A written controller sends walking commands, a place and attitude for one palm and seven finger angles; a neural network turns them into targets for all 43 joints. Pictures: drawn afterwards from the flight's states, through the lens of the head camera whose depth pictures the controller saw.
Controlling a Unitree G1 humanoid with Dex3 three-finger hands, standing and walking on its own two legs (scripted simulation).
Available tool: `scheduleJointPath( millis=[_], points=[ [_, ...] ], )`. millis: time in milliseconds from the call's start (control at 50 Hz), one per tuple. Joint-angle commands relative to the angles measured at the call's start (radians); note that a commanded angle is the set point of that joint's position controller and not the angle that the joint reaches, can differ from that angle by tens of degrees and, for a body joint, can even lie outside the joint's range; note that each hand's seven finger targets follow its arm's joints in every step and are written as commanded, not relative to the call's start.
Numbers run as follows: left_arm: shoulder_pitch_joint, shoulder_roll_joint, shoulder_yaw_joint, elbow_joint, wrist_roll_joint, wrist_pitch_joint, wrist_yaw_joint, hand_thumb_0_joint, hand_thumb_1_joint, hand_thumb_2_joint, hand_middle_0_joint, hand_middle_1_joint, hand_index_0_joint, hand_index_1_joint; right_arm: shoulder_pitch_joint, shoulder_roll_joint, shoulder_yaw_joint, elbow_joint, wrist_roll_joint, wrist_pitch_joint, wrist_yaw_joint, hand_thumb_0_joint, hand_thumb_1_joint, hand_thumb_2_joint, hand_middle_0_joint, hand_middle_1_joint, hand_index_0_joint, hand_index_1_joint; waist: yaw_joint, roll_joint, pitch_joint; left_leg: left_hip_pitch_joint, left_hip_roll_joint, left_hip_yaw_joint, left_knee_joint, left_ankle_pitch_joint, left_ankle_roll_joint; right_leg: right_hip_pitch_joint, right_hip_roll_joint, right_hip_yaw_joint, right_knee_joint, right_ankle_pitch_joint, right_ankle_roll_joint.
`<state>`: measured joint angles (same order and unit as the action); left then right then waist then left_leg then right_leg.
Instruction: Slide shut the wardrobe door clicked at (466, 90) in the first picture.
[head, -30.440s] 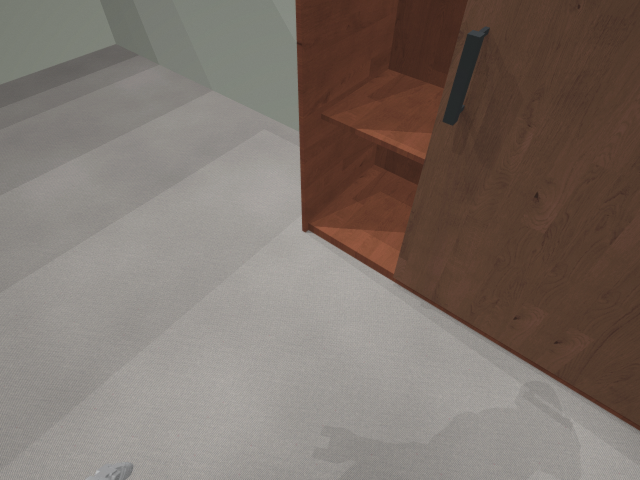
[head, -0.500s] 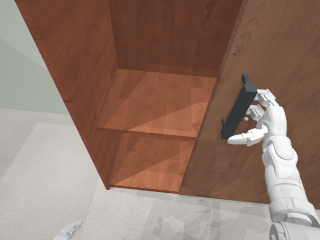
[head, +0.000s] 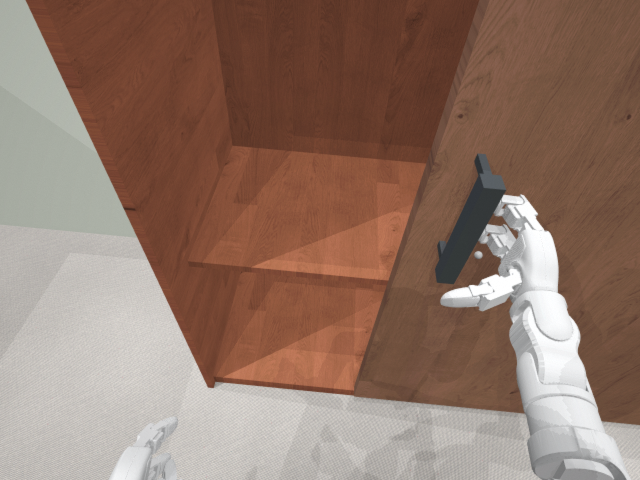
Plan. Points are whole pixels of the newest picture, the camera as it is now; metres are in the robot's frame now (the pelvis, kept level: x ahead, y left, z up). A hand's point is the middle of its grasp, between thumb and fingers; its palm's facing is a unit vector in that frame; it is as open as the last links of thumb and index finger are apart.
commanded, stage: slide the fingers in behind the handle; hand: right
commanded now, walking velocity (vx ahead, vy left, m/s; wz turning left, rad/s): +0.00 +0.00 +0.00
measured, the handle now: (462, 222) +0.44 -0.15 +0.10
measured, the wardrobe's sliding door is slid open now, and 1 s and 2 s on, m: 0.43 0.43 0.43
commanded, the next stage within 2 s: move the hooked fingers beside the handle in 0.28 s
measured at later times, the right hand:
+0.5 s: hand (470, 256) +0.37 -0.14 +0.11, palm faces +0.02 +1.00 -0.03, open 14.3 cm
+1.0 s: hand (472, 257) +0.37 -0.15 +0.11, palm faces +0.00 +1.00 -0.03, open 14.4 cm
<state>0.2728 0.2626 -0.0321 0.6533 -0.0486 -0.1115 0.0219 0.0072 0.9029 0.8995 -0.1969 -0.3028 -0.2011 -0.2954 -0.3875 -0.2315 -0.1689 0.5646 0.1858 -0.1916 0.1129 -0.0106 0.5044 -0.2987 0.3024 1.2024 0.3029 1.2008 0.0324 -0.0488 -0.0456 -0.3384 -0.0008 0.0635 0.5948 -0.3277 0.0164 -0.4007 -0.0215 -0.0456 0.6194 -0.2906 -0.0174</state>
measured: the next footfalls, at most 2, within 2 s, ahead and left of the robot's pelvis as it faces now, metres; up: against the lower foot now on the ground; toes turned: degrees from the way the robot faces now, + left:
none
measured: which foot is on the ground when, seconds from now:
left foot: down 0.00-1.00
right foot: down 0.00-1.00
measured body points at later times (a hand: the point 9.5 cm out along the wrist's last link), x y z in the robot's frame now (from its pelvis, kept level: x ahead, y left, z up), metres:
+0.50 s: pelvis +0.00 +0.00 +0.00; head +0.01 +0.02 +0.45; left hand +0.13 +0.24 -0.11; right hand +0.37 -0.20 +0.11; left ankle -0.01 +0.11 -0.73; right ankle +0.02 -0.11 -0.73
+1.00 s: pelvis +0.01 +0.01 +0.00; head +0.01 +0.02 +0.45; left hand +0.14 +0.25 -0.10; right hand +0.37 -0.20 +0.12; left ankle -0.01 +0.11 -0.73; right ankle +0.02 -0.11 -0.73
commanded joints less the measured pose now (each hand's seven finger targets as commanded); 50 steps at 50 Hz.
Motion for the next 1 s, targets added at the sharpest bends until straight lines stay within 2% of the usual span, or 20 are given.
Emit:
scheduleJointPath(
  millis=[0,40,140,160,200,220,280,400,460,540,600,660,680,720,760,800,860,900,940,980],
  points=[
    [-0.041,0.12,0.048,-0.124,0.002,-0.057,0.01,0.0,0.9,0.9,-0.2,-0.3,-0.2,-0.3,-0.381,-0.159,-0.033,-0.273,0.011,-0.079,0.0,0.0,0.5,-0.3,0.3,1.2,0.3,1.2,0.008,0.01,-0.286,0.039,-0.012,-0.033,-0.069,0.349,0.0,0.211,0.018,0.054,-0.063,0.24,-0.015],
    [-0.039,0.122,0.049,-0.12,0.003,-0.058,0.007,0.0,0.9,0.9,-0.2,-0.3,-0.2,-0.3,-0.352,-0.151,-0.026,-0.264,0.013,-0.073,0.003,0.0,0.5,-0.3,0.3,1.2,0.3,1.2,0.007,0.052,-0.282,0.043,-0.014,-0.031,-0.072,0.36,0.0,0.206,0.016,0.056,-0.059,0.251,-0.017],
    [-0.052,0.122,0.046,-0.123,-0.002,-0.054,0.008,0.0,0.9,0.9,-0.2,-0.3,-0.2,-0.3,-0.367,-0.136,-0.017,-0.249,0.019,-0.05,0.004,0.0,0.5,-0.3,0.3,1.2,0.3,1.2,0.01,0.071,-0.226,0.023,-0.013,-0.032,-0.086,0.312,-0.003,0.17,0.019,0.053,-0.068,0.194,-0.018],
    [-0.052,0.122,0.048,-0.125,-0.002,-0.054,0.008,0.0,0.9,0.9,-0.2,-0.3,-0.2,-0.3,-0.363,-0.144,-0.022,-0.257,0.015,-0.051,0.001,0.0,0.5,-0.3,0.3,1.2,0.3,1.2,0.006,0.036,-0.246,0.027,-0.013,-0.031,-0.079,0.31,0.0,0.183,0.02,0.054,-0.069,0.199,-0.015],
    [-0.051,0.12,0.05,-0.128,0.001,-0.056,0.007,0.0,0.9,0.9,-0.2,-0.3,-0.2,-0.3,-0.341,-0.154,-0.037,-0.278,0.013,-0.055,-0.006,0.0,0.5,-0.3,0.3,1.2,0.3,1.2,-0.004,0.039,-0.274,0.037,-0.014,-0.028,-0.074,0.32,0.001,0.2,0.019,0.057,-0.068,0.218,-0.013],
    [-0.057,0.116,0.048,-0.135,0.0,-0.059,0.005,0.0,0.9,0.9,-0.2,-0.3,-0.2,-0.3,-0.332,-0.115,-0.002,-0.294,0.013,-0.057,-0.005,0.0,0.5,-0.3,0.3,1.2,0.3,1.2,-0.002,0.018,-0.276,0.036,-0.012,-0.029,-0.073,0.323,0.001,0.207,0.02,0.055,-0.069,0.224,-0.011],
    [-0.05,0.117,0.05,-0.129,0.001,-0.062,0.0,0.0,0.9,0.9,-0.2,-0.3,-0.2,-0.3,-0.334,-0.094,0.019,-0.298,0.009,-0.059,-0.015,0.0,0.5,-0.3,0.3,1.2,0.3,1.2,0.009,0.057,-0.264,0.024,-0.017,-0.024,-0.074,0.327,-0.002,0.209,0.015,0.058,-0.066,0.23,-0.014],
    [-0.053,0.116,0.052,-0.12,0.001,-0.068,0.0,0.0,0.9,0.9,-0.2,-0.3,-0.2,-0.3,-0.375,-0.065,0.059,-0.308,-0.005,-0.065,-0.026,0.0,0.5,-0.3,0.3,1.2,0.3,1.2,0.014,0.021,-0.264,0.001,-0.017,-0.023,-0.075,0.283,0.002,0.226,0.014,0.067,-0.072,0.205,-0.009],
    [-0.052,0.116,0.053,-0.123,0.004,-0.068,-0.003,0.0,0.9,0.9,-0.2,-0.3,-0.2,-0.3,-0.319,-0.094,0.024,-0.312,-0.005,-0.064,-0.033,0.0,0.5,-0.3,0.3,1.2,0.3,1.2,-0.005,0.034,-0.29,0.037,-0.015,-0.027,-0.074,0.317,0.002,0.225,0.015,0.06,-0.073,0.235,-0.01],
    [-0.055,0.12,0.051,-0.121,0.004,-0.065,-0.001,0.0,0.9,0.9,-0.2,-0.3,-0.2,-0.3,-0.291,-0.139,-0.016,-0.299,-0.001,-0.063,-0.03,0.0,0.5,-0.3,0.3,1.2,0.3,1.2,-0.011,0.097,-0.258,0.062,-0.016,-0.03,-0.083,0.342,0.0,0.192,0.015,0.053,-0.077,0.237,-0.015],
    [-0.062,0.112,0.05,-0.13,0.002,-0.068,-0.001,0.0,0.9,0.9,-0.2,-0.3,-0.2,-0.3,-0.288,-0.115,0.0,-0.324,0.002,-0.066,-0.019,0.0,0.5,-0.3,0.3,1.2,0.3,1.2,-0.014,0.024,-0.257,0.053,-0.015,-0.027,-0.076,0.341,0.003,0.21,0.015,0.052,-0.081,0.245,-0.01],
    [-0.057,0.115,0.05,-0.132,0.005,-0.066,0.0,0.0,0.9,0.9,-0.2,-0.3,-0.2,-0.3,-0.278,-0.14,-0.029,-0.319,0.008,-0.06,-0.02,0.0,0.5,-0.3,0.3,1.2,0.3,1.2,-0.012,0.074,-0.26,0.074,-0.015,-0.032,-0.083,0.366,-0.002,0.195,0.017,0.044,-0.08,0.245,-0.016],
    [-0.06,0.117,0.05,-0.13,0.004,-0.065,0.001,0.0,0.9,0.9,-0.2,-0.3,-0.2,-0.3,-0.27,-0.173,-0.059,-0.315,0.008,-0.06,-0.019,0.0,0.5,-0.3,0.3,1.2,0.3,1.2,-0.021,0.053,-0.261,0.08,-0.014,-0.036,-0.081,0.369,0.0,0.191,0.018,0.043,-0.08,0.246,-0.014],
    [-0.066,0.113,0.049,-0.139,0.003,-0.065,0.002,0.0,0.9,0.9,-0.2,-0.3,-0.2,-0.3,-0.258,-0.155,-0.044,-0.33,0.009,-0.061,-0.012,0.0,0.5,-0.3,0.3,1.2,0.3,1.2,-0.02,0.029,-0.265,0.076,-0.014,-0.032,-0.077,0.363,0.002,0.2,0.018,0.044,-0.083,0.25,-0.012],
    [-0.06,0.115,0.052,-0.137,0.005,-0.063,0.003,0.0,0.9,0.9,-0.2,-0.3,-0.2,-0.3,-0.242,-0.177,-0.072,-0.325,0.013,-0.057,-0.013,0.0,0.5,-0.3,0.3,1.2,0.3,1.2,-0.023,0.065,-0.273,0.098,-0.014,-0.036,-0.082,0.391,-0.002,0.194,0.019,0.038,-0.08,0.262,-0.016],
    [-0.065,0.112,0.05,-0.143,0.004,-0.063,0.002,0.0,0.9,0.9,-0.2,-0.3,-0.2,-0.3,-0.229,-0.17,-0.068,-0.344,0.014,-0.058,-0.009,0.0,0.5,-0.3,0.3,1.2,0.3,1.2,-0.026,0.031,-0.269,0.098,-0.012,-0.035,-0.078,0.41,0.0,0.198,0.02,0.034,-0.081,0.279,-0.014],
    [-0.063,0.116,0.052,-0.143,0.005,-0.059,0.003,0.0,0.9,0.9,-0.2,-0.3,-0.2,-0.3,-0.205,-0.204,-0.105,-0.335,0.021,-0.054,-0.007,0.0,0.5,-0.3,0.3,1.2,0.3,1.2,-0.028,0.069,-0.272,0.117,-0.012,-0.042,-0.083,0.429,-0.004,0.184,0.021,0.029,-0.079,0.278,-0.018],
    [-0.072,0.112,0.049,-0.154,0.004,-0.059,0.003,0.0,0.9,0.9,-0.2,-0.3,-0.2,-0.3,-0.202,-0.195,-0.095,-0.364,0.02,-0.058,-0.001,0.0,0.5,-0.3,0.3,1.2,0.3,1.2,-0.033,0.026,-0.275,0.118,-0.011,-0.041,-0.077,0.43,-0.001,0.191,0.022,0.028,-0.084,0.284,-0.015],
    [-0.071,0.117,0.051,-0.15,0.004,-0.055,0.005,0.0,0.9,0.9,-0.2,-0.3,-0.2,-0.3,-0.184,-0.234,-0.131,-0.346,0.023,-0.053,-0.001,0.0,0.5,-0.3,0.3,1.2,0.3,1.2,-0.035,0.069,-0.265,0.132,-0.011,-0.042,-0.085,0.437,-0.002,0.175,0.019,0.027,-0.084,0.284,-0.018],
    [-0.074,0.115,0.048,-0.155,0.003,-0.051,0.008,0.0,0.9,0.9,-0.2,-0.3,-0.2,-0.3,-0.188,-0.217,-0.118,-0.343,0.026,-0.047,0.005,0.0,0.5,-0.3,0.3,1.2,0.3,1.2,-0.029,0.044,-0.251,0.119,-0.01,-0.042,-0.085,0.43,-0.004,0.173,0.021,0.025,-0.088,0.272,-0.017]
  ],
)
